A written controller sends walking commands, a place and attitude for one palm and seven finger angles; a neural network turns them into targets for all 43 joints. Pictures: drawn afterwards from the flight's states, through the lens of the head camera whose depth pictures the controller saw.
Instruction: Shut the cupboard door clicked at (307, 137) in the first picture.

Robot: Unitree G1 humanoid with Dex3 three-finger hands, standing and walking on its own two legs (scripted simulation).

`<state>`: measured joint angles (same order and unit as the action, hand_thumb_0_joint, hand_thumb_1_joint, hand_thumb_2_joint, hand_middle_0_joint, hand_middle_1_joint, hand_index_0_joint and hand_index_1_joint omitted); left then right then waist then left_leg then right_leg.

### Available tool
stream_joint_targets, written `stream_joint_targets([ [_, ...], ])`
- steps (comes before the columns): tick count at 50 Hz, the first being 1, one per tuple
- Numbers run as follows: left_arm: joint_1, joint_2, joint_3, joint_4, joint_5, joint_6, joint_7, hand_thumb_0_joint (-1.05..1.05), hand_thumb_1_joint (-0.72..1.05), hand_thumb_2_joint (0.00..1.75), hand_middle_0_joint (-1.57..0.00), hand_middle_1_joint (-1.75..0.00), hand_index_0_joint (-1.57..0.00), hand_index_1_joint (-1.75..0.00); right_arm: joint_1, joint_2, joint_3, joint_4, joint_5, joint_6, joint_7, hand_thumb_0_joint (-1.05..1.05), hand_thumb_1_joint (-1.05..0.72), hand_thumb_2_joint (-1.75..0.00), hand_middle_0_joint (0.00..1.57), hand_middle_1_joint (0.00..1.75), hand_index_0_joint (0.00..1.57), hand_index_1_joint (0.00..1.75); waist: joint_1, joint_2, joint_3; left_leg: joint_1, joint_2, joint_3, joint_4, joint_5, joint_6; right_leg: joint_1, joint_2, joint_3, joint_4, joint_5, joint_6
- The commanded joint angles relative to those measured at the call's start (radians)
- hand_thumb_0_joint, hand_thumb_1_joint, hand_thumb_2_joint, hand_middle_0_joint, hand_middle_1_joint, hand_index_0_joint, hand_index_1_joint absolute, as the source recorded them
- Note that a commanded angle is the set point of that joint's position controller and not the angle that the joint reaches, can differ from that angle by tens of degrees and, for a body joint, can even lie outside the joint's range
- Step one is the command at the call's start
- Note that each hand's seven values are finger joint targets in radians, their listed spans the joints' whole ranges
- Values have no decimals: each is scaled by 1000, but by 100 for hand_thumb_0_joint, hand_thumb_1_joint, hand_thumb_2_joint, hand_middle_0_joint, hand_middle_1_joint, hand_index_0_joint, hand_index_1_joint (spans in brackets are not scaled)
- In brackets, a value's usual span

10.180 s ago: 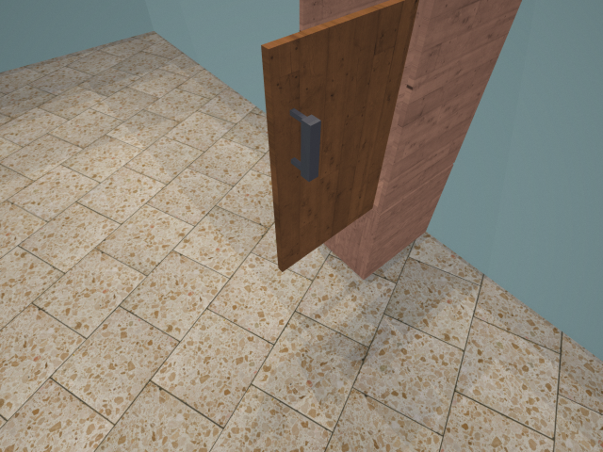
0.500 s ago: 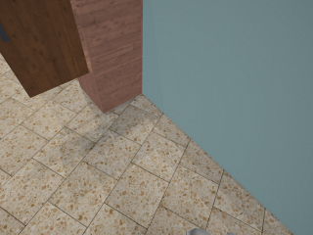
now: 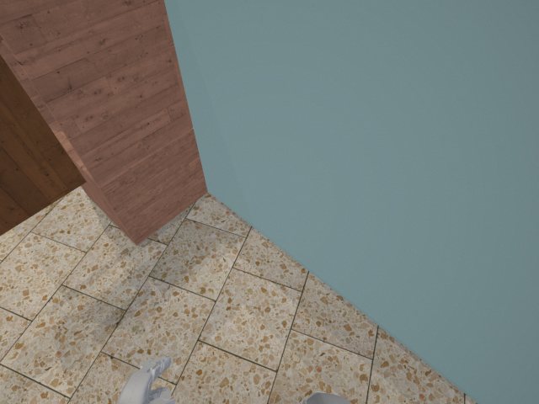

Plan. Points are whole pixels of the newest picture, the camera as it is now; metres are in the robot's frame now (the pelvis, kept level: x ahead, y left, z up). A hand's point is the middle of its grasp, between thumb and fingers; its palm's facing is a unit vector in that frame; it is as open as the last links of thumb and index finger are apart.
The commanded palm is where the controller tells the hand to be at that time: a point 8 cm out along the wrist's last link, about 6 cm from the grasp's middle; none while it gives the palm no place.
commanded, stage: walk to a spot facing it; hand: left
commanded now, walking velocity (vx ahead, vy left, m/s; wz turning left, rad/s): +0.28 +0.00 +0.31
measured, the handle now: out of the picture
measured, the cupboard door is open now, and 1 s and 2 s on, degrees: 91 91 91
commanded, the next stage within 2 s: turn to face it in 0.10 s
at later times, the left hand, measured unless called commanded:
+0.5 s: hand out of the picture +0.11 +0.23 -0.19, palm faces +0.26 -0.95 -0.16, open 7.3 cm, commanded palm none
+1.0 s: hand (111, 316) +0.28 +0.30 -0.14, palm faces +0.41 -0.88 -0.23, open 7.4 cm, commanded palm none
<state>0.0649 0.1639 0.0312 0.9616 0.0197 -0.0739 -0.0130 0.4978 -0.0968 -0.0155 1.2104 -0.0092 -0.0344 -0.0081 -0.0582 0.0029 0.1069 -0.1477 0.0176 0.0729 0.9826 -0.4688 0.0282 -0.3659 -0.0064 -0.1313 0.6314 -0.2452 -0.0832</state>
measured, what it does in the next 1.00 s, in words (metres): walks ahead, turning left: left foot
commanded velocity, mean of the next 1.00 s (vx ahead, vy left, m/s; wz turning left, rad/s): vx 0.04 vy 0.00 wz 0.57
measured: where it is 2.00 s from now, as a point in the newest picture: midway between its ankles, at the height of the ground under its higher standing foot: (249, 378)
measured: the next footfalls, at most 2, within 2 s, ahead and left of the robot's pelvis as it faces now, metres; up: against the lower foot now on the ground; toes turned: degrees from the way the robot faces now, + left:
left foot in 0.42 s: +0.28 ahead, +0.14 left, +0.00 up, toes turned +16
right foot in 1.14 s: +0.32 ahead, -0.08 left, +0.00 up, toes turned +35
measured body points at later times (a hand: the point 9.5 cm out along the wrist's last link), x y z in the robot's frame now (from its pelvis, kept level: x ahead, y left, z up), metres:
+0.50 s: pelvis +0.17 +0.06 +0.00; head +0.21 +0.10 +0.44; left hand +0.10 +0.28 -0.18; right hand +0.36 -0.17 -0.12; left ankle +0.24 +0.13 -0.72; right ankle +0.09 -0.09 -0.65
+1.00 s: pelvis +0.23 +0.05 +0.02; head +0.27 +0.09 +0.47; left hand +0.26 +0.34 -0.12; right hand +0.35 -0.17 -0.12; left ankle +0.24 +0.13 -0.72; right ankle +0.29 -0.10 -0.67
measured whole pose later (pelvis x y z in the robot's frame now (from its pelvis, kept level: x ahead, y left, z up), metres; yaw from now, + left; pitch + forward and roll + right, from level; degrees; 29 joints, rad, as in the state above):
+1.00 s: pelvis +0.23 +0.05 +0.02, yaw +26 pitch +2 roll -2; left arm 0.06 0.24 0.06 0.89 0.02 0.04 0.03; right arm 0.27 -0.20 -0.06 0.98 -0.03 0.03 0.00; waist -0.06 -0.01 0.07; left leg -0.32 -0.12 -0.13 0.45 -0.16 0.09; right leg -0.44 -0.02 0.05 0.92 -0.42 0.08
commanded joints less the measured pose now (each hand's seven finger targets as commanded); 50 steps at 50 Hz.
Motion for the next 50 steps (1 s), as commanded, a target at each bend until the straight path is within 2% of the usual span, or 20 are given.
stream_joint_targets([
  [1,225,111,35,42,-13,1,29,0,90,90,-20,-30,-20,-30,-116,-86,-38,-135,-8,-12,-3,0,-90,-90,20,30,20,30,75,-46,-57,-413,98,-115,283,130,-6,222,-342,336,-389,207,-100],
  [3,209,68,22,53,-6,-14,28,0,90,90,-20,-30,-20,-30,-63,-57,-34,-111,-14,11,3,0,-90,-90,20,30,20,30,29,-85,-62,-363,104,-85,180,174,-30,151,-287,180,-416,275,-62],
  [5,228,31,25,61,-2,-27,27,0,90,90,-20,-30,-20,-30,-73,-41,-37,-115,-18,22,6,0,-90,-90,20,30,20,30,18,-105,-65,-368,102,-64,91,214,-48,149,-264,119,-426,349,-53],
  [10,253,72,12,92,-6,-31,26,0,90,90,-20,-30,-20,-30,-252,-62,-34,-173,-11,24,26,0,-90,-90,20,30,20,30,41,-113,-39,-410,87,-23,-99,284,-54,227,-268,29,-405,501,-39],
  [15,288,144,23,104,-1,-9,32,0,90,90,-20,-30,-20,-30,-415,-113,-29,-238,-10,28,39,0,-90,-90,20,30,20,30,71,-129,-23,-395,36,43,-238,225,-40,348,-312,-19,-300,732,-16],
  [17,270,181,35,91,1,0,34,0,90,90,-20,-30,-20,-30,-385,-139,-32,-245,-12,28,34,0,-90,-90,20,30,20,30,43,-129,-58,-288,-11,81,-302,200,-22,355,-325,-51,-186,847,-2],
  [18,254,203,42,81,-3,6,34,0,90,90,-20,-30,-20,-30,-331,-164,-36,-240,-14,29,30,0,-90,-90,20,30,20,30,11,-115,-93,-194,-38,95,-366,235,-13,341,-312,-77,-89,863,19],
  [19,247,214,46,69,-7,14,33,0,90,90,-20,-30,-20,-30,-242,-204,-48,-224,-20,28,27,0,-90,-90,20,30,20,30,-35,-91,-149,-32,-35,76,-450,341,-2,272,-302,-93,77,764,49],
  [20,264,186,46,41,-17,22,29,0,90,90,-20,-30,-20,-30,-155,-299,-70,-222,-33,23,21,0,-90,-90,20,30,20,30,-68,85,-248,173,139,-144,-483,613,77,83,-208,-119,328,389,102],
  [21,248,128,31,-5,-26,27,25,0,90,90,-20,-30,-20,-30,-102,-406,-90,-227,-24,25,14,0,-90,-90,20,30,20,30,-65,290,-307,258,409,-509,-528,1017,230,-146,-78,-47,617,-403,139],
  [22,207,151,35,-32,-13,44,39,0,90,90,-20,-30,-20,-30,-117,-411,-87,-231,-7,31,6,0,-90,-90,20,30,20,30,-49,109,-316,174,434,-501,-561,888,258,-153,-81,97,684,-406,123],
  [23,183,118,36,-35,-13,51,43,0,90,90,-20,-30,-20,-30,-192,-394,-85,-263,-9,28,-8,0,-90,-90,20,30,20,30,-21,128,-272,90,390,-493,-604,692,239,-209,-94,132,709,-336,133],
  [24,175,121,41,-28,-5,59,39,0,90,90,-20,-30,-20,-30,-262,-349,-77,-287,-11,29,-12,0,-90,-90,20,30,20,30,4,140,-194,-16,336,-429,-650,545,200,-216,-118,155,689,-262,138],
  [26,217,119,53,-9,4,76,26,0,90,90,-20,-30,-20,-30,-332,-305,-62,-312,-11,24,-14,0,-90,-90,20,30,20,30,53,106,-150,-93,247,-324,-678,494,141,-185,-122,151,634,-154,148],
  [28,239,121,58,-9,6,87,25,0,90,90,-20,-30,-20,-30,-338,-297,-61,-320,-10,19,-10,0,-90,-90,20,30,20,30,69,85,-179,-89,213,-279,-680,524,125,-170,-112,149,598,-105,159],
  [34,157,139,62,-67,8,101,31,0,90,90,-20,-30,-20,-30,-297,-300,-77,-318,-7,28,-3,0,-90,-90,20,30,20,30,58,58,-189,-20,182,-352,-696,451,115,-243,-96,170,536,-43,186],
  [41,34,161,57,-127,4,96,38,0,90,90,-20,-30,-20,-30,-219,-287,-87,-300,-11,35,-7,0,-90,-90,20,30,20,30,26,111,-185,81,178,-459,-646,585,145,-267,-70,190,433,-103,189],
  [43,4,162,52,-139,-1,96,40,0,90,90,-20,-30,-20,-30,-197,-294,-89,-294,-13,40,-8,0,-90,-90,20,30,20,30,17,106,-195,92,180,-490,-631,634,156,-242,-57,196,398,-136,183],
  [46,-24,162,47,-155,-4,96,43,0,90,90,-20,-30,-20,-30,-190,-301,-94,-292,-16,46,-8,0,-90,-90,20,30,20,30,12,103,-179,70,178,-535,-623,614,166,-204,-38,197,327,-176,171],
  [50,-12,154,45,-164,-12,97,48,0,90,90,-20,-30,-20,-30,-200,-318,-102,-297,-21,61,-9,0,-90,-90,20,30,20,30,16,131,-193,21,155,-583,-610,602,152,-83,7,197,187,-200,145],
])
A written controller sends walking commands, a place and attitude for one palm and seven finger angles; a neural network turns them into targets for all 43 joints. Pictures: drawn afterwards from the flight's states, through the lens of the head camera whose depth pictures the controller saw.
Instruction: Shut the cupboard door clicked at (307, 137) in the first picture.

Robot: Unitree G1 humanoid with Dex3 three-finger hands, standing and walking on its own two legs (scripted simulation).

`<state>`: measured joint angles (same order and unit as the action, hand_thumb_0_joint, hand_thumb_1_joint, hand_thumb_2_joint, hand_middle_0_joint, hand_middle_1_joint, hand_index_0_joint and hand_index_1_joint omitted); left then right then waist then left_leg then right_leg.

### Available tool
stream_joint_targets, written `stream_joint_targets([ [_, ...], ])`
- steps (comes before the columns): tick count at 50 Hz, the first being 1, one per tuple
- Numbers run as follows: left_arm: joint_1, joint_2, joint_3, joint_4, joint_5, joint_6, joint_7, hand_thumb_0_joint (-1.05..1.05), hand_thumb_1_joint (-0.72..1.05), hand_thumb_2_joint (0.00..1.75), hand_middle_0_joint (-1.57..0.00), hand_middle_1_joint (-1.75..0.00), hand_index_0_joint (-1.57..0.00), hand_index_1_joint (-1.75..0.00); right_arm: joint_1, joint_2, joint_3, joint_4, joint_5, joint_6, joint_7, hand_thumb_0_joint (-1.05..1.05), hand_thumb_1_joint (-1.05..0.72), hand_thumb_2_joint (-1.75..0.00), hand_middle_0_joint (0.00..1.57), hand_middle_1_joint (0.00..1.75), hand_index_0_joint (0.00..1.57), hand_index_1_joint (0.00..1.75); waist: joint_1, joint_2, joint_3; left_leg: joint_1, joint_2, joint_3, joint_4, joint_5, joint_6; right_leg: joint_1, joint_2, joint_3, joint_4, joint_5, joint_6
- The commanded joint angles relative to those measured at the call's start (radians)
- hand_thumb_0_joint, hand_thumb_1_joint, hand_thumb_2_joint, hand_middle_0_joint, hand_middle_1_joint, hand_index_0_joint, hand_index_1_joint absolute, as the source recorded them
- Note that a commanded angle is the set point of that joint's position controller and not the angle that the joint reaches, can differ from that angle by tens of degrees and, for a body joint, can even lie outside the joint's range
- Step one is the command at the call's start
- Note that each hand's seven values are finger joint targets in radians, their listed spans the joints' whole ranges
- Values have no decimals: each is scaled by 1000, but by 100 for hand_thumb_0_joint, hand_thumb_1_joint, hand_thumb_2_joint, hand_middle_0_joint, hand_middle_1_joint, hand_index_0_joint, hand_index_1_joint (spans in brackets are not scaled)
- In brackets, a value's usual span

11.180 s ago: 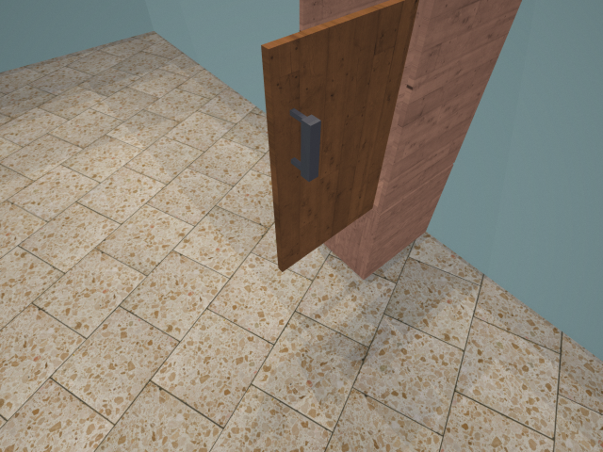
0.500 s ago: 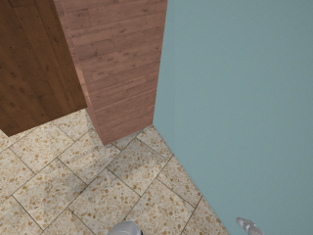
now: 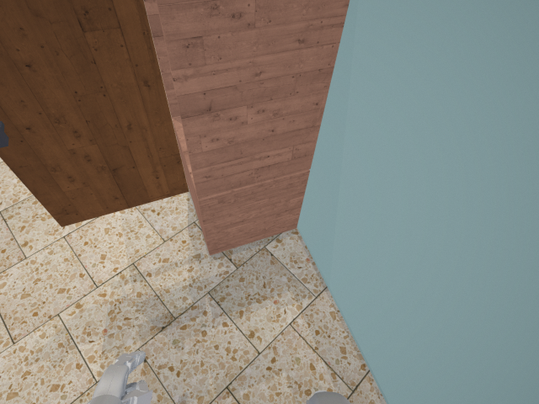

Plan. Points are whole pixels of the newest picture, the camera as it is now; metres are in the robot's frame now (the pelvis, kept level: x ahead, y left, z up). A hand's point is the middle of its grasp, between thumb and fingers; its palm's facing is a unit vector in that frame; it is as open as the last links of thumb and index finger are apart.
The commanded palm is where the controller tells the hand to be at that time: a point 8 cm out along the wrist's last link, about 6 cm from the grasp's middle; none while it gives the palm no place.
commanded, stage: turn to face it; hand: left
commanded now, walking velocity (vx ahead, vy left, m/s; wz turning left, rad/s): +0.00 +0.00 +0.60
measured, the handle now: out of the picture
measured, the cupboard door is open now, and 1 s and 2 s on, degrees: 91 91 91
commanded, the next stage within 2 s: take the last steps up to it in 0.42 s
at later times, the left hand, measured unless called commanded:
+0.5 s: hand out of the picture -0.04 +0.14 -0.17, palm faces +0.34 -0.91 -0.25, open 7.4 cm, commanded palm none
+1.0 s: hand out of the picture +0.04 +0.21 -0.16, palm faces +0.38 -0.90 -0.20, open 7.4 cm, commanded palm none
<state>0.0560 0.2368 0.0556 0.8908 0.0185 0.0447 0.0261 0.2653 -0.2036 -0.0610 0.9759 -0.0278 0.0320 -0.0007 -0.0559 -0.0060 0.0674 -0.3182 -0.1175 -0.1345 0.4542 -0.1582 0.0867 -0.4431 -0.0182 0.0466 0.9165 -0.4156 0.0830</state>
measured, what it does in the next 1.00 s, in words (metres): steps on the spot, turning left: right foot, then left foot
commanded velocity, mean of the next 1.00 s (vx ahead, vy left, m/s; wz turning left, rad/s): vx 0.15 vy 0.04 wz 0.26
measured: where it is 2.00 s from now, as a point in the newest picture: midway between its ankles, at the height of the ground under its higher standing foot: (226, 394)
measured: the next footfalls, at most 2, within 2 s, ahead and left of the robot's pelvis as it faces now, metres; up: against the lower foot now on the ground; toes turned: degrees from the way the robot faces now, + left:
right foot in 0.14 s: +0.02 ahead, -0.16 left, +0.00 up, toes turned +8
left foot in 0.58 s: -0.01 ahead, +0.09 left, +0.00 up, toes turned +23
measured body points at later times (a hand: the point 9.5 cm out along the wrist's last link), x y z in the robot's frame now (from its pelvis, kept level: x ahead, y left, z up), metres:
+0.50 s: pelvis +0.00 -0.05 +0.00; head +0.04 -0.04 +0.44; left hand -0.06 +0.19 -0.15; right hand +0.19 -0.27 -0.14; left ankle -0.05 +0.09 -0.70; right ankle -0.01 -0.16 -0.74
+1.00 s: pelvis +0.04 +0.01 +0.00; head +0.07 +0.01 +0.45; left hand +0.02 +0.25 -0.15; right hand +0.13 -0.22 -0.15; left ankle -0.05 +0.07 -0.74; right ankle +0.14 -0.09 -0.72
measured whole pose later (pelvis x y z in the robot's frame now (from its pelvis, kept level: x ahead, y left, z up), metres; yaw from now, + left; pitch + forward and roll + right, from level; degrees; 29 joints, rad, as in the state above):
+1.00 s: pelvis +0.04 +0.01 +0.00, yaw +22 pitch -1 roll +1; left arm 0.19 0.19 0.04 0.98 0.03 0.00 -0.02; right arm 0.33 -0.19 -0.04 1.05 -0.03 -0.03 -0.01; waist 0.00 -0.02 0.05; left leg -0.07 -0.06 0.02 0.37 -0.29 0.05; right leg -0.41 -0.08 -0.06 0.71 -0.31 0.01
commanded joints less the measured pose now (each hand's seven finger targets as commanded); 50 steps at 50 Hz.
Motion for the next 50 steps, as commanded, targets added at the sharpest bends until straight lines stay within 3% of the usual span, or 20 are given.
stream_joint_targets([
  [1,15,86,20,-93,-11,-24,11,0,90,90,-20,-30,-20,-30,19,-211,-59,-66,-2,-3,-15,0,-90,-90,20,30,20,30,21,141,-158,183,285,-384,-69,310,91,33,29,17,-149,-28,-26],
  [5,130,113,32,-67,-17,-34,19,0,90,90,-20,-30,-20,-30,-47,-191,-59,-85,14,5,-6,0,-90,-90,20,30,20,30,75,122,-166,-27,203,-336,-14,139,12,375,21,18,-505,172,-56],
  [6,151,162,41,-64,-9,-43,22,0,90,90,-20,-30,-20,-30,-44,-153,-56,-92,24,4,0,0,-90,-90,20,30,20,30,83,-16,-163,-184,142,-253,88,-42,-39,520,-120,145,-612,173,-92],
  [7,143,211,46,-75,4,-47,26,0,90,90,-20,-30,-20,-30,-42,-113,-51,-110,28,-2,1,0,-90,-90,20,30,20,30,83,-227,-138,-320,11,-19,304,-357,-116,536,-381,367,-653,271,-198],
  [8,118,221,31,-88,5,-43,22,0,90,90,-20,-30,-20,-30,-34,-149,-57,-117,9,2,8,0,-90,-90,20,30,20,30,62,-151,-107,-273,14,34,523,-411,-121,379,-451,315,-636,384,-256],
  [10,64,141,18,-86,-7,-55,17,0,90,90,-20,-30,-20,-30,-37,-147,-60,-75,7,28,15,0,-90,-90,20,30,20,30,20,-169,-55,-266,77,47,736,-312,-138,302,-315,166,-606,529,-223],
  [13,103,106,12,-76,-9,-66,15,0,90,90,-20,-30,-20,-30,-63,-126,-45,-75,10,32,22,0,-90,-90,20,30,20,30,24,-152,-61,-282,109,89,761,-222,-157,357,-259,14,-554,734,-188],
  [19,271,136,18,-18,2,-68,13,0,90,90,-20,-30,-20,-30,-194,-104,-22,-85,12,34,19,0,-90,-90,20,30,20,30,87,-164,-66,-250,115,135,583,-275,-159,452,-281,-17,-514,886,-191],
  [24,304,166,29,18,14,-63,10,0,90,90,-20,-30,-20,-30,-250,-87,-1,-91,21,16,17,0,-90,-90,20,30,20,30,104,-221,-68,-106,96,194,314,-311,-132,430,-297,-40,-470,916,-210],
  [26,295,163,27,39,13,-62,8,0,90,90,-20,-30,-20,-30,-210,-84,3,-76,21,5,11,0,-90,-90,20,30,20,30,77,-205,-88,22,81,214,146,-222,-121,384,-287,-51,-418,878,-186],
  [27,276,169,27,41,2,-64,5,0,90,90,-20,-30,-20,-30,-162,-100,4,-61,17,-4,9,0,-90,-90,20,30,20,30,48,-175,-107,125,69,229,33,-122,-109,348,-268,-89,-368,839,-154],
  [28,260,159,24,38,-8,-66,-1,0,90,90,-20,-30,-20,-30,-106,-138,-4,-47,10,-16,8,0,-90,-90,20,30,20,30,16,-116,-146,276,126,200,-58,20,-82,255,-246,-118,-268,726,-113],
  [29,265,106,17,17,-12,-62,-9,0,90,90,-20,-30,-20,-30,-50,-237,-26,-40,-1,-26,5,0,-90,-90,20,30,20,30,-9,134,-198,447,351,-71,-57,213,18,24,-134,-194,-80,241,-56],
  [30,223,61,-2,-16,-1,-56,-11,0,90,90,-20,-30,-20,-30,11,-300,-37,-32,0,-17,2,0,-90,-90,20,30,20,30,-32,263,-181,423,515,-227,-107,290,147,-107,-71,-175,98,-247,-46],
  [31,148,73,0,-19,4,-40,-6,0,90,90,-20,-30,-20,-30,31,-282,-33,-22,1,-19,-13,0,-90,-90,20,30,20,30,-45,245,-147,363,493,-245,-129,198,167,-158,-77,-87,190,-248,-49],
  [32,124,75,7,-11,5,-42,-13,0,90,90,-20,-30,-20,-30,-1,-252,-27,-34,1,-24,-23,0,-90,-90,20,30,20,30,-23,226,-89,318,454,-222,-148,106,162,-203,-84,-54,238,-178,-53],
  [34,169,69,9,32,9,-44,-32,0,90,90,-20,-30,-20,-30,-66,-190,-9,-58,5,-41,-24,0,-90,-90,20,30,20,30,32,138,-25,226,375,-127,-198,-22,116,-169,-93,-52,245,-35,-58],
  [36,216,64,8,58,11,-46,-41,0,90,90,-20,-30,-20,-30,-61,-165,-1,-55,10,-57,-21,0,-90,-90,20,30,20,30,56,149,-29,213,325,-64,-222,-12,94,-135,-84,-77,218,40,-58],
  [46,73,21,-4,0,10,-64,-46,0,90,90,-20,-30,-20,-30,83,-124,-6,19,1,-76,-17,0,-90,-90,20,30,20,30,33,104,36,179,333,-73,-272,-102,136,-34,-71,-109,-172,91,-72],
  [50,159,22,5,31,8,-72,-47,0,90,90,-20,-30,-20,-30,75,-124,0,48,3,-75,-21,0,-90,-90,20,30,20,30,90,83,20,81,291,-25,-159,-91,87,222,-23,-142,-355,149,-83],
])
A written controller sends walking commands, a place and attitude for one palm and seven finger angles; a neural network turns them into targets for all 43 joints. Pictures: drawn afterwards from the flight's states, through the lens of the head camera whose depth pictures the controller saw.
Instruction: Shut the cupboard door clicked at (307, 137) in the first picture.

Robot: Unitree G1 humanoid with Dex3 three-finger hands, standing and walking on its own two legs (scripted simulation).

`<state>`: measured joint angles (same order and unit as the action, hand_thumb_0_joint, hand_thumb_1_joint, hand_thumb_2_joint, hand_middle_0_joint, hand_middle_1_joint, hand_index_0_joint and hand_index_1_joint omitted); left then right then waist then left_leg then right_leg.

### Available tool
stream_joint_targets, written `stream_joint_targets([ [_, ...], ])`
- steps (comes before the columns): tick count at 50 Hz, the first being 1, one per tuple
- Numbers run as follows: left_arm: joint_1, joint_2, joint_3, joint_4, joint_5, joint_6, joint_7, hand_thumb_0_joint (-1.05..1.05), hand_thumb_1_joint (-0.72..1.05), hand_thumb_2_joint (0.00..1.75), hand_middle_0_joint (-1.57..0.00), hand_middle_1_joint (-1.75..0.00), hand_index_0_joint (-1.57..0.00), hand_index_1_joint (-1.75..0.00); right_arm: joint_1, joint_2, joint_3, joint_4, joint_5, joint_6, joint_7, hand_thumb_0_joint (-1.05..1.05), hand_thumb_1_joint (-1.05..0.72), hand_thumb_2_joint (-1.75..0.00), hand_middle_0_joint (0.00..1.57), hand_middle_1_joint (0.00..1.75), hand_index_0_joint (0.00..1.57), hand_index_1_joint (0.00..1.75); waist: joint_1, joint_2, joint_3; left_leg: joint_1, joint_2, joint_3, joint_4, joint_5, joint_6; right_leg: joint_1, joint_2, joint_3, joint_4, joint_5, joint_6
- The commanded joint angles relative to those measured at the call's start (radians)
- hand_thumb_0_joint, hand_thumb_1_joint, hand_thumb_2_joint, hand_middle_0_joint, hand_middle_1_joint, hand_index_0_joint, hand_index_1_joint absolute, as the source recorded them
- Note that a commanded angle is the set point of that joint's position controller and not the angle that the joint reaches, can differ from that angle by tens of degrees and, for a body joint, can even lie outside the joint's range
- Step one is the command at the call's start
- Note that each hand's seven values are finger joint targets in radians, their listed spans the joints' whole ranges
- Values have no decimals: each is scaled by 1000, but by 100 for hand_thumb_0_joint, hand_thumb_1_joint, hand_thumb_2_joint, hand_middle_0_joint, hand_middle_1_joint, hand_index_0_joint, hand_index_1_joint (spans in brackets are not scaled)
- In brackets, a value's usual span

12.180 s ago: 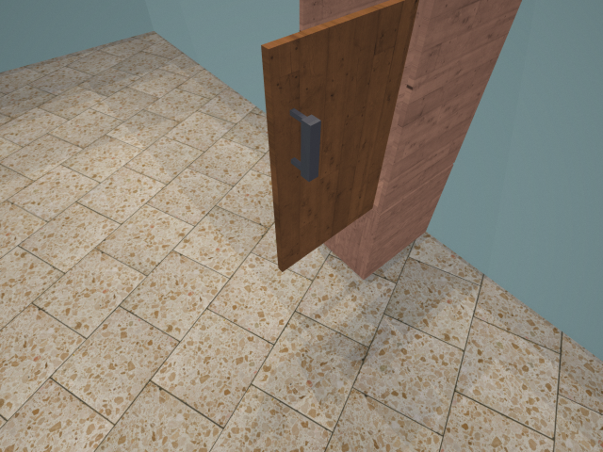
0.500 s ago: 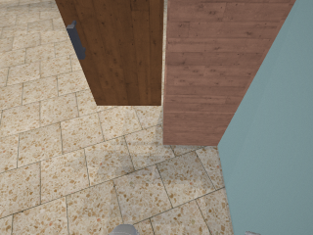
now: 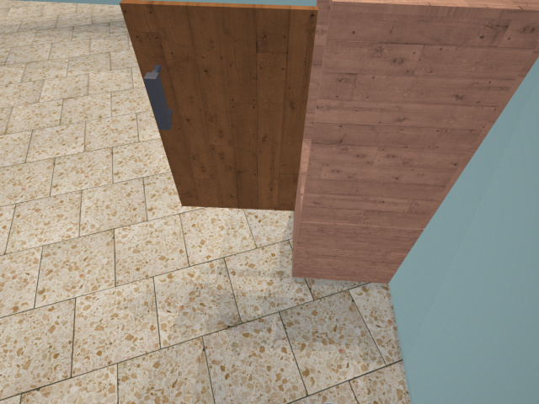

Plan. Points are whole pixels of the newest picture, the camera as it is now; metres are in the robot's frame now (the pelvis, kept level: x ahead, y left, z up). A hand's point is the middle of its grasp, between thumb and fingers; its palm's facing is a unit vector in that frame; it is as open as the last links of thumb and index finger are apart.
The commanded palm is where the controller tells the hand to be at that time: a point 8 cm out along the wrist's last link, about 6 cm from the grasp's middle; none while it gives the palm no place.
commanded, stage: take the last steps up to it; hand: left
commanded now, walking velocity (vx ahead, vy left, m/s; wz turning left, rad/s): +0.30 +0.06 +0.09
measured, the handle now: (161, 97) +0.69 +0.28 +0.07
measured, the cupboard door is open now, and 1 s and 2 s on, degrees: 91 91 91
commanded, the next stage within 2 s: come to a stop and stand still in 0.40 s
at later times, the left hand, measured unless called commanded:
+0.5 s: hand out of the picture +0.08 +0.19 -0.19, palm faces +0.16 -0.98 -0.15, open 7.3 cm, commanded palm none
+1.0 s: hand (168, 328) +0.27 +0.21 -0.17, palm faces +0.06 -0.96 -0.27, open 7.3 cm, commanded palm none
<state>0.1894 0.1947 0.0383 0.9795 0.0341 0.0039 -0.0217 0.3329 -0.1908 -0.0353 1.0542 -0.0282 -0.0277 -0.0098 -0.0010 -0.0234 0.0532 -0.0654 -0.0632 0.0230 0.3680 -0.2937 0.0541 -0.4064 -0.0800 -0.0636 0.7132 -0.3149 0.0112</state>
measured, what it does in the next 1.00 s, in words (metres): walks ahead: right foot, then left foot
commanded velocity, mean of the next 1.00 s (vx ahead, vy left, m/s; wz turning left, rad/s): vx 0.01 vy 0.01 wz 0.01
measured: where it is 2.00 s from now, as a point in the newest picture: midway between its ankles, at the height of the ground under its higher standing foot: outside the picture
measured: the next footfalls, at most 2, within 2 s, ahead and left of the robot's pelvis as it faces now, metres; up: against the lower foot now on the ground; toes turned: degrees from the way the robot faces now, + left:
right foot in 0.06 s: +0.10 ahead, -0.12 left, +0.00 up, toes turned -5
left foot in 0.46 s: +0.27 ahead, +0.15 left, +0.00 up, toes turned +11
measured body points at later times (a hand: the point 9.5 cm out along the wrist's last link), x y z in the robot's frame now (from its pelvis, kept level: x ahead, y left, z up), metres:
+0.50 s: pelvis +0.16 +0.04 -0.02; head +0.20 +0.06 +0.43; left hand +0.08 +0.25 -0.18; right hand +0.25 -0.20 -0.16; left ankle +0.23 +0.14 -0.74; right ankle +0.06 -0.11 -0.73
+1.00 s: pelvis +0.21 +0.02 -0.01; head +0.25 +0.00 +0.44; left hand +0.27 +0.26 -0.15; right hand +0.27 -0.22 -0.17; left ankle +0.18 +0.14 -0.70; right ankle +0.21 -0.08 -0.74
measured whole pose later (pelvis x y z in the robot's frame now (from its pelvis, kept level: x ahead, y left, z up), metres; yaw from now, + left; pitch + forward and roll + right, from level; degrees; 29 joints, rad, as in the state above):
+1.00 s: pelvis +0.21 +0.02 -0.01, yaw +3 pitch +0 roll +1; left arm 0.18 0.18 0.03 0.99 0.03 0.00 0.03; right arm 0.16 -0.20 -0.06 1.05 -0.01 0.06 -0.02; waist 0.00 0.02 0.08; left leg -0.39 0.01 0.03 0.90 -0.50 -0.03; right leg -0.26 -0.03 -0.08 0.57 -0.30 -0.04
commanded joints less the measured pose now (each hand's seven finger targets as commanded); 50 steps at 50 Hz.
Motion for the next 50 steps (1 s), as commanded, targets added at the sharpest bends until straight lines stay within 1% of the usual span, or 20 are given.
stream_joint_targets([
  [1,100,98,34,-30,-7,-40,6,0,90,90,-20,-30,-20,-30,7,-114,-22,-25,10,-16,-10,0,-90,-90,20,30,20,30,69,37,11,-272,178,-149,47,20,85,363,23,16,-247,48,-30],
  [3,333,235,65,32,-6,-53,21,0,90,90,-20,-30,-20,-30,-6,-74,-16,-71,17,-26,0,0,-90,-90,20,30,20,30,146,-268,-83,-591,5,27,550,-309,-12,643,-383,560,-486,-118,-198],
  [4,302,213,61,30,-18,-57,27,0,90,90,-20,-30,-20,-30,-32,-120,-31,-61,8,-17,4,0,-90,-90,20,30,20,30,129,-238,-51,-599,65,-50,703,-262,-13,517,-391,590,-542,-216,-222],
  [5,220,176,52,15,-18,-58,30,0,90,90,-20,-30,-20,-30,-60,-107,-35,-56,7,-13,9,0,-90,-90,20,30,20,30,95,-195,22,-619,98,-69,778,-164,-19,413,-362,544,-562,-279,-221],
  [7,123,86,37,-15,-17,-65,36,0,90,90,-20,-30,-20,-30,-29,-59,-32,-24,0,3,21,0,-90,-90,20,30,20,30,31,-76,52,-557,149,-65,747,-15,-39,271,-283,284,-573,-131,-166],
  [10,133,51,29,15,-15,-90,37,0,90,90,-20,-30,-20,-30,12,-9,-25,-5,1,13,26,0,-90,-90,20,30,20,30,1,-85,31,-499,157,-12,612,44,-71,273,-226,101,-554,196,-150],
  [14,175,76,25,66,-15,-95,35,0,90,90,-20,-30,-20,-30,-50,19,-19,-22,8,9,35,0,-90,-90,20,30,20,30,20,-84,9,-474,138,50,417,74,-88,332,-207,20,-504,433,-145],
  [20,170,107,32,107,-10,-75,38,0,90,90,-20,-30,-20,-30,-79,-3,-18,-32,7,-13,35,0,-90,-90,20,30,20,30,-2,-157,28,-261,74,109,181,101,-54,275,-192,-10,-387,404,-116],
  [22,171,79,25,102,-15,-63,38,0,90,90,-20,-30,-20,-30,84,-79,-32,19,-1,-25,22,0,-90,-90,20,30,20,30,-75,5,-47,33,113,61,98,206,-33,133,-123,-58,-123,321,-75],
  [23,213,29,19,85,-23,-59,36,0,90,90,-20,-30,-20,-30,173,-177,-54,29,-13,-30,7,0,-90,-90,20,30,20,30,-96,226,-134,189,331,-205,70,312,62,-40,-2,-123,109,-7,-32],
  [24,182,9,10,54,-21,-63,38,0,90,90,-20,-30,-20,-30,234,-225,-60,34,-8,-19,-5,0,-90,-90,20,30,20,30,-114,281,-169,187,460,-355,-29,377,150,-106,60,-83,353,-324,-35],
  [25,144,5,7,47,-16,-55,45,0,90,90,-20,-30,-20,-30,172,-206,-52,25,-4,-18,-15,0,-90,-90,20,30,20,30,-94,257,-165,106,469,-353,-66,289,164,-141,26,1,485,-304,-49],
  [29,198,-34,-6,112,-24,-13,47,0,90,90,-20,-30,-20,-30,-94,-73,6,-35,4,-25,-38,0,-90,-90,20,30,20,30,25,114,-50,-189,368,-77,-79,592,93,44,-44,68,276,-111,5],
  [37,146,26,29,15,-10,41,45,0,90,90,-20,-30,-20,-30,-143,-161,-46,-48,-1,33,-45,0,-90,-90,20,30,20,30,10,164,-65,-179,416,-93,-11,544,122,73,22,18,82,-118,-6],
  [41,160,48,34,-7,-9,28,47,0,90,90,-20,-30,-20,-30,-148,-146,-55,-61,7,42,-38,0,-90,-90,20,30,20,30,31,126,-83,-190,345,-63,95,491,65,197,36,4,-173,101,-17],
  [42,169,83,39,-17,-4,18,49,0,90,90,-20,-30,-20,-30,-143,-134,-55,-67,13,45,-32,0,-90,-90,20,30,20,30,35,23,-105,-209,270,-9,176,359,10,237,-20,83,-276,322,-32],
  [43,141,149,44,-27,3,9,54,0,90,90,-20,-30,-20,-30,-120,-82,-50,-78,24,50,-23,0,-90,-90,20,30,20,30,14,-158,-114,-279,142,88,294,73,-56,253,-190,252,-320,515,-102],
  [44,117,171,36,-33,-5,1,51,0,90,90,-20,-30,-20,-30,-135,-52,-42,-86,25,66,-14,0,-90,-90,20,30,20,30,25,-169,-93,-290,65,61,449,-255,-81,186,-307,298,-382,582,-197],
  [46,70,146,31,-27,-9,-10,62,0,90,90,-20,-30,-20,-30,-161,-45,-39,-81,20,84,-17,0,-90,-90,20,30,20,30,19,-166,-86,-337,78,-28,600,-284,-82,204,-278,286,-357,684,-237],
  [50,50,155,31,-26,-12,-18,66,0,90,90,-20,-30,-20,-30,-138,-51,-30,-56,24,75,-8,0,-90,-90,20,30,20,30,21,-126,-103,-360,77,-26,546,-208,-105,326,-228,184,-310,776,-203],
])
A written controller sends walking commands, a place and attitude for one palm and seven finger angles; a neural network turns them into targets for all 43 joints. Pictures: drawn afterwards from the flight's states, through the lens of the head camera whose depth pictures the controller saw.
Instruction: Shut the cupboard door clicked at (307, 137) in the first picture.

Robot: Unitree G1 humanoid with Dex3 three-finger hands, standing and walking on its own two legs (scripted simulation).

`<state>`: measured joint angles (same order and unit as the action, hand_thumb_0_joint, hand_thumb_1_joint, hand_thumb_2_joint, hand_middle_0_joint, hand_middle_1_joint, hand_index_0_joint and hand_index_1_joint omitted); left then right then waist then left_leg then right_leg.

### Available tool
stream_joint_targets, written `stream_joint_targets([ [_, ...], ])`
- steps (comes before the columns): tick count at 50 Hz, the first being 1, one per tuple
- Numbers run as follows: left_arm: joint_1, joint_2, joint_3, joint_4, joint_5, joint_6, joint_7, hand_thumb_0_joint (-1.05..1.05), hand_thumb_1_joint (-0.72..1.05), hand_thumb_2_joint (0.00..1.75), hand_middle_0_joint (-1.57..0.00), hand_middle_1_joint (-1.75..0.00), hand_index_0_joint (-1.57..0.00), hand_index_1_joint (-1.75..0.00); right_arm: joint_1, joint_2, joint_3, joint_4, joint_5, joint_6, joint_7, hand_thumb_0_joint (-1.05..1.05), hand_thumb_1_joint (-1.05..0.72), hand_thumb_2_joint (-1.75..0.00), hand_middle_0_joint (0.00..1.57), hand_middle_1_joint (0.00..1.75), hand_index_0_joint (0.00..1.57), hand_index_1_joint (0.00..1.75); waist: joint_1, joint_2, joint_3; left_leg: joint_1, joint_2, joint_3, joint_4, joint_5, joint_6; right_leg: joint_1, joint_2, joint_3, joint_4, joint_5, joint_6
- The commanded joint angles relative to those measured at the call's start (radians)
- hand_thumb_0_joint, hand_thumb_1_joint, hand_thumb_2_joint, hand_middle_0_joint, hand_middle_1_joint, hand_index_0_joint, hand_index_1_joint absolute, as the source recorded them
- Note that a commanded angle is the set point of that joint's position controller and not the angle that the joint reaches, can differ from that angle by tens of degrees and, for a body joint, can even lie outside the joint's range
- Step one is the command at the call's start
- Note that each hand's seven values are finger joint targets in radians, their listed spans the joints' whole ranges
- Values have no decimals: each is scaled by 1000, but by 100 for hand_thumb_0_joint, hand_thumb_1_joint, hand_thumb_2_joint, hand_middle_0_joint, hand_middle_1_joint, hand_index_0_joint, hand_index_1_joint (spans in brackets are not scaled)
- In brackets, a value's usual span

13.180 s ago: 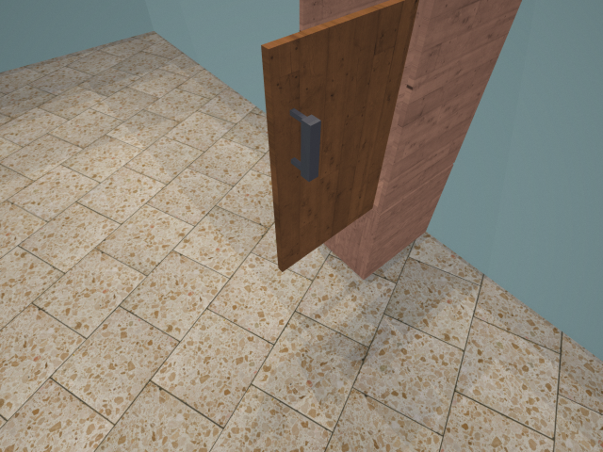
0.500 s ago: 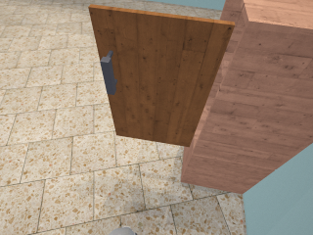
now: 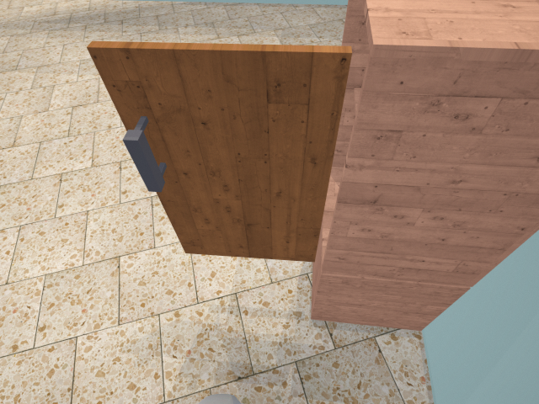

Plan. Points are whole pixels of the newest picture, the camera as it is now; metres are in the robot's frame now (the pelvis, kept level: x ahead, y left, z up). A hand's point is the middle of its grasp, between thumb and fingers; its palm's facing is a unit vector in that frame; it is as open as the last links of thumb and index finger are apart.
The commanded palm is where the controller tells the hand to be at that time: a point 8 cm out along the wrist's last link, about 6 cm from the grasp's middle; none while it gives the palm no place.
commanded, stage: come to a stop and stand still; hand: left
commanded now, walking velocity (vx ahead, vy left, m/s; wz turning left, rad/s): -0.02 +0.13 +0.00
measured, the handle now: (149, 154) +0.49 +0.24 +0.07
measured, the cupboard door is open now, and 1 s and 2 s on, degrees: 91 91 91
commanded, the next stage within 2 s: look again from close up in 0.58 s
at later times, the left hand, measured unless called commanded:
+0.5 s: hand out of the picture -0.02 +0.20 -0.17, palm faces +0.04 -0.98 -0.17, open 7.4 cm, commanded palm none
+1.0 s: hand out of the picture +0.01 +0.22 -0.17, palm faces +0.00 -0.97 -0.23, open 7.3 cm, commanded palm none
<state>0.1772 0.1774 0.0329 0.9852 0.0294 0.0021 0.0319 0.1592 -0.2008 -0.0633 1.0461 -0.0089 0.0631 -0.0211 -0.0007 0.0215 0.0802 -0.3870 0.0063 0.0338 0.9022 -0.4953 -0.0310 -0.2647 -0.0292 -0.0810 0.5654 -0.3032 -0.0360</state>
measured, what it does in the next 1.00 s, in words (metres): steps on the spot: left foot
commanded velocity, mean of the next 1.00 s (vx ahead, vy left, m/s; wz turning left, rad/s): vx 0.00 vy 0.01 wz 0.00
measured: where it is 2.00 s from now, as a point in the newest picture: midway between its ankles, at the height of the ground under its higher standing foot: outside the picture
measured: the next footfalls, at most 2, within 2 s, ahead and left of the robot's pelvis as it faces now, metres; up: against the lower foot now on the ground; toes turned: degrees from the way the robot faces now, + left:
left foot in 0.18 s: +0.01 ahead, +0.13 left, +0.00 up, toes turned +4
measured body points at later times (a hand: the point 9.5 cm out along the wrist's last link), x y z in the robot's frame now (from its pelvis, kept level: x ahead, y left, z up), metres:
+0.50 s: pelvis -0.01 +0.03 +0.01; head +0.01 +0.05 +0.46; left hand -0.02 +0.25 -0.16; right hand +0.01 -0.20 -0.14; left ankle -0.03 +0.13 -0.73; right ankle +0.00 -0.10 -0.73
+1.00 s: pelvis +0.00 +0.04 +0.00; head +0.00 +0.02 +0.45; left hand +0.01 +0.27 -0.15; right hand -0.01 -0.17 -0.16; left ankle -0.03 +0.13 -0.73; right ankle +0.00 -0.10 -0.73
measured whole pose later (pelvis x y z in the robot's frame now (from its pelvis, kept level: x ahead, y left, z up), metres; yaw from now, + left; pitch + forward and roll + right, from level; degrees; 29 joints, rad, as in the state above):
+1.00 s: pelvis +0.00 +0.04 +0.00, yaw -1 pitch -2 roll +0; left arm 0.26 0.15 -0.02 1.10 0.02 -0.02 0.04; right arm 0.32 -0.16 0.03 1.07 -0.02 -0.03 -0.02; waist 0.00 0.04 0.03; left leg -0.14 -0.02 0.08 0.48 -0.31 0.04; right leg -0.21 -0.07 -0.05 0.52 -0.27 0.03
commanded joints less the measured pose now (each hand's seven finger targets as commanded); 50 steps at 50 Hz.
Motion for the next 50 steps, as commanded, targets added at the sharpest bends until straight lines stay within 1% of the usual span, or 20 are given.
stream_joint_targets([
  [1,68,174,42,-24,-7,-15,14,0,90,90,-20,-30,-20,-30,30,-35,0,-45,6,-19,4,0,-90,-90,20,30,20,30,33,-165,-140,-24,7,-28,-47,-5,-23,207,-278,204,-159,757,-160],
  [4,84,191,45,-7,-7,-14,13,0,90,90,-20,-30,-20,-30,44,-28,7,-40,5,-26,4,0,-90,-90,20,30,20,30,39,-166,-134,33,-2,1,-234,40,-25,219,-271,208,-147,723,-151],
  [6,61,183,44,6,-12,-13,11,0,90,90,-20,-30,-20,-30,91,-17,10,-18,5,-35,1,0,-90,-90,20,30,20,30,18,-183,-138,147,-5,13,-413,171,-21,161,-246,190,-124,613,-115],
  [7,47,170,41,8,-20,-10,9,0,90,90,-20,-30,-20,-30,127,-24,11,-2,3,-40,1,0,-90,-90,20,30,20,30,0,-150,-128,231,6,12,-518,284,-10,100,-223,172,-107,511,-79],
  [8,51,139,35,4,-26,-6,5,0,90,90,-20,-30,-20,-30,133,-55,9,2,-2,-50,-1,0,-90,-90,20,30,20,30,4,-52,-127,296,81,-58,-536,422,21,22,-165,136,-78,360,-34],
  [9,67,104,26,0,-25,-1,1,0,90,90,-20,-30,-20,-30,109,-85,7,-11,-8,-55,-3,0,-90,-90,20,30,20,30,25,45,-126,250,173,-137,-536,520,65,25,-100,88,-90,218,11],
  [10,62,84,23,-1,-20,3,3,0,90,90,-20,-30,-20,-30,94,-106,10,-19,-10,-53,-5,0,-90,-90,20,30,20,30,28,27,-107,161,201,-142,-543,466,83,77,-70,65,-111,120,25],
  [11,42,79,20,12,-18,13,1,0,90,90,-20,-30,-20,-30,77,-88,13,-10,-9,-57,-9,0,-90,-90,20,30,20,30,31,100,-74,111,180,-148,-588,423,88,105,-60,48,-104,93,34],
  [12,48,79,17,21,-18,17,-2,0,90,90,-20,-30,-20,-30,67,-86,18,-10,-8,-57,-10,0,-90,-90,20,30,20,30,33,125,-52,89,168,-138,-620,337,82,112,-56,44,-109,67,36],
  [14,72,78,11,45,-15,17,-7,0,90,90,-20,-30,-20,-30,62,-78,21,-9,-8,-55,-11,0,-90,-90,20,30,20,30,36,77,-20,79,135,-115,-633,203,63,109,-59,62,-143,89,27],
  [16,77,78,7,61,-15,9,-8,0,90,90,-20,-30,-20,-30,96,-57,24,5,-5,-59,-13,0,-90,-90,20,30,20,30,28,-1,-20,97,116,-97,-626,236,56,125,-70,76,-175,131,18],
  [21,102,71,-3,95,-17,-5,-6,0,90,90,-20,-30,-20,-30,137,-45,33,31,-1,-67,-14,0,-90,-90,20,30,20,30,13,-25,-35,168,104,-69,-613,291,49,110,-81,93,-214,151,16],
  [33,165,43,-20,145,-21,-12,1,0,90,90,-20,-30,-20,-30,185,-23,46,79,1,-79,-20,0,-90,-90,20,30,20,30,12,-18,3,202,97,-54,-615,355,47,96,-88,92,-219,188,21],
  [34,204,72,-36,162,-6,-36,45,0,90,90,-20,-30,-20,-30,102,-73,53,3,13,-102,-4,0,-90,-90,20,30,20,30,23,90,-2,159,124,-28,-443,579,31,65,-122,111,-149,394,17],
  [35,203,101,-27,126,-12,-41,36,0,90,90,-20,-30,-20,-30,159,-26,54,-12,-2,-100,-3,0,-90,-90,20,30,20,30,1,120,-72,164,77,-49,-467,418,34,106,-124,120,-126,276,-4],
  [36,176,111,-26,115,-16,-48,25,0,90,90,-20,-30,-20,-30,168,-21,62,-17,-10,-102,2,0,-90,-90,20,30,20,30,4,131,-82,155,76,-48,-478,381,42,104,-116,107,-116,261,-12],
  [37,165,94,-29,109,-15,-45,17,0,90,90,-20,-30,-20,-30,193,-25,61,-26,-7,-106,-1,0,-90,-90,20,30,20,30,-4,99,-89,148,89,-72,-497,390,51,101,-98,91,-101,186,-11],
  [40,164,51,-36,105,-16,-37,11,0,90,90,-20,-30,-20,-30,218,-43,62,-36,-4,-111,-8,0,-90,-90,20,30,20,30,-3,-23,-65,154,104,-89,-501,471,72,90,-78,69,-93,177,-1],
  [48,145,65,-32,90,-20,-24,6,0,90,90,-20,-30,-20,-30,207,-50,70,-21,-5,-105,-8,0,-90,-90,20,30,20,30,8,-29,30,128,89,-78,-565,367,73,69,-78,87,-119,140,3],
  [50,142,68,-30,84,-19,-24,6,0,90,90,-20,-30,-20,-30,212,-52,69,-15,-6,-106,-6,0,-90,-90,20,30,20,30,6,-41,18,144,88,-75,-571,365,73,72,-80,92,-125,147,3],
])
